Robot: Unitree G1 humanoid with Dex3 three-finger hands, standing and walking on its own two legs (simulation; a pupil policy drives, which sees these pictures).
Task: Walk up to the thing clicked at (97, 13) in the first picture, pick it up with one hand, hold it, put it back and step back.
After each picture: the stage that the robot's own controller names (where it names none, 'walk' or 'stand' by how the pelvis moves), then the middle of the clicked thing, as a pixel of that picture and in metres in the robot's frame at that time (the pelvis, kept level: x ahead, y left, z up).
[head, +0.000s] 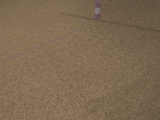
stand; (97, 10) +1.83 -0.16 -0.65
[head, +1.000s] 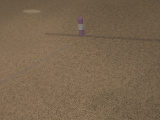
walk; (80, 26) +1.70 +0.20 -0.63
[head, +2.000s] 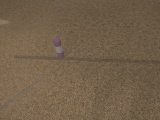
walk; (59, 48) +1.10 +0.37 -0.64
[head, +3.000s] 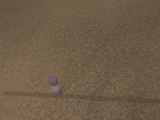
walk; (55, 86) +0.70 +0.33 -0.65
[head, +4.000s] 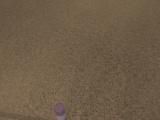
walk; (61, 114) +0.47 +0.22 -0.65
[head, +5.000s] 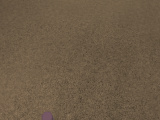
stand; out of the picture +0.37 +0.24 -0.64
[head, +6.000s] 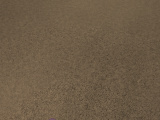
stand; out of the picture +0.35 +0.23 -0.65
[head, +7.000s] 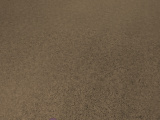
stand; out of the picture +0.37 +0.23 -0.66
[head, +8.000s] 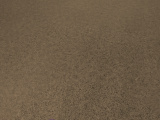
stand; out of the picture +0.35 +0.24 -0.66
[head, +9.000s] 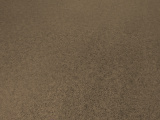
stand; out of the picture +0.35 +0.24 -0.66
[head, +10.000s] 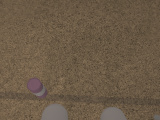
go down; (38, 89) +0.38 +0.25 -0.46
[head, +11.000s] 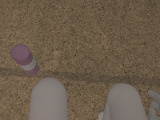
go down; (27, 61) +0.41 +0.29 -0.28
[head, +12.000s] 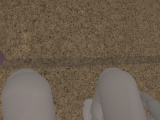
close in; out of the picture +0.39 +0.32 -0.20
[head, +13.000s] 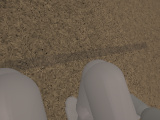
close; out of the picture +0.37 +0.34 -0.15
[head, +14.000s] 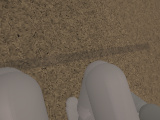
lift; out of the picture +0.35 +0.34 -0.15
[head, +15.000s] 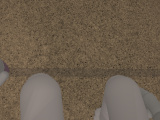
lift; out of the picture +0.31 +0.31 -0.02
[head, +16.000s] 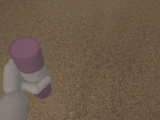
hold; (35, 73) +0.33 +0.17 +0.08
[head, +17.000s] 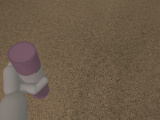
hold; (33, 75) +0.34 +0.19 +0.05
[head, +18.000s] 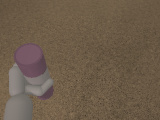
hold; (38, 76) +0.33 +0.17 +0.06
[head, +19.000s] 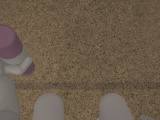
crouch; (16, 55) +0.40 +0.24 -0.05
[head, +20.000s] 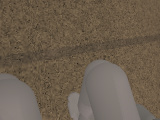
lower; out of the picture +0.39 +0.33 -0.17
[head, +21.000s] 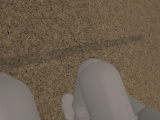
lower; out of the picture +0.39 +0.35 -0.16
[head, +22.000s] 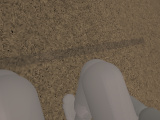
lower; out of the picture +0.39 +0.35 -0.16
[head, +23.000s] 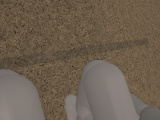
lower; out of the picture +0.37 +0.35 -0.16
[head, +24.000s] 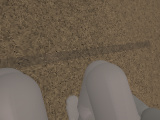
loosen; out of the picture +0.36 +0.33 -0.15
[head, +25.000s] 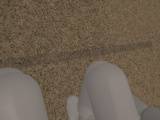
withdraw; out of the picture +0.35 +0.30 -0.16
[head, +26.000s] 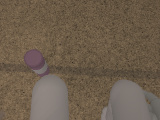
walk; (39, 65) +0.39 +0.25 -0.28
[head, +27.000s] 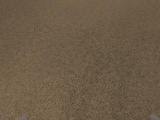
stand; out of the picture +0.32 +0.19 -0.59
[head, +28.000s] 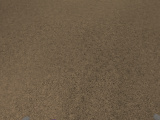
stand; out of the picture +0.33 +0.21 -0.60
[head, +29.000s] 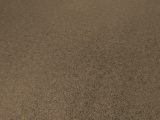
stand; out of the picture +0.35 +0.19 -0.64
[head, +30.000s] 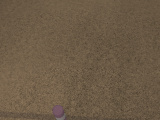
walk; (60, 115) +0.37 +0.18 -0.64
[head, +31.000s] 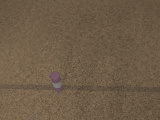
walk; (57, 82) +0.58 +0.23 -0.63
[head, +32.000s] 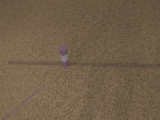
walk; (64, 57) +0.91 +0.23 -0.63
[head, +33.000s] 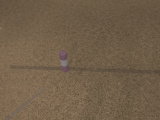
stand; (64, 61) +0.95 +0.23 -0.65
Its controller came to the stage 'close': yes
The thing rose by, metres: 0.67
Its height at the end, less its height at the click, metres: +0.00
